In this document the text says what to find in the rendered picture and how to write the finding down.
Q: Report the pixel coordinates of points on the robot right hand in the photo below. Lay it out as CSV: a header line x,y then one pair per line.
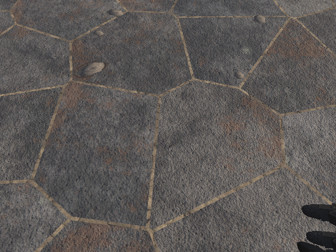
x,y
327,239

